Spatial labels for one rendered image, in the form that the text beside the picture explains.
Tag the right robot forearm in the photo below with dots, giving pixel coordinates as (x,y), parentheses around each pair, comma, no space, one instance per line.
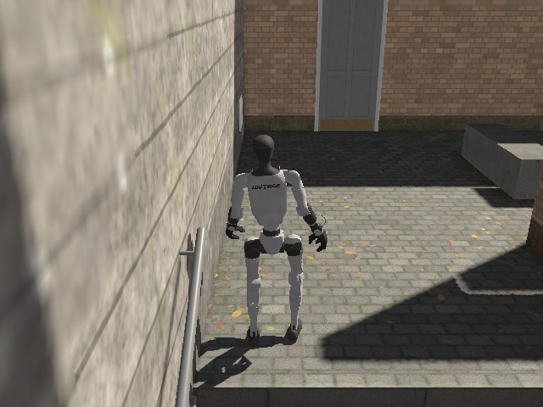
(313,222)

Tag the left robot forearm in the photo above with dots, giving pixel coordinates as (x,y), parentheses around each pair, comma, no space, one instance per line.
(231,223)

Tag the left robot hand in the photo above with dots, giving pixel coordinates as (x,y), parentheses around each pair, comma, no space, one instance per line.
(231,235)

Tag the robot left thigh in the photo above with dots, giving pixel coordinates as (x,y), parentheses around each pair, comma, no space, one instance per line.
(252,251)

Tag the right robot hand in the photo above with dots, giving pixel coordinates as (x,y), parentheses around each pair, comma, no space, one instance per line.
(320,239)

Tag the left robot upper arm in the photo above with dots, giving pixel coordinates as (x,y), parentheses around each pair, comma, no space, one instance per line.
(240,182)

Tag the robot left foot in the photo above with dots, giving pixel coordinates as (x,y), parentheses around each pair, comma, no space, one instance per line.
(254,341)

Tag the right robot upper arm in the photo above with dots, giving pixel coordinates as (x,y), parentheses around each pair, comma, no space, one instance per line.
(293,177)

